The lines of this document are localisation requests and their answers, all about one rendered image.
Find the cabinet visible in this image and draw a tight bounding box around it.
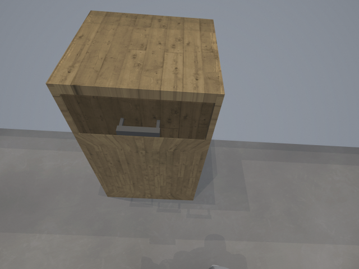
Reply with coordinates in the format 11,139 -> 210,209
46,11 -> 225,201

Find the drawer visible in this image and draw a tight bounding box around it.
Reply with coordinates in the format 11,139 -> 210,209
61,94 -> 213,140

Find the handle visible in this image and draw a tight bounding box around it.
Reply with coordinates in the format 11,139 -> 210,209
116,118 -> 160,137

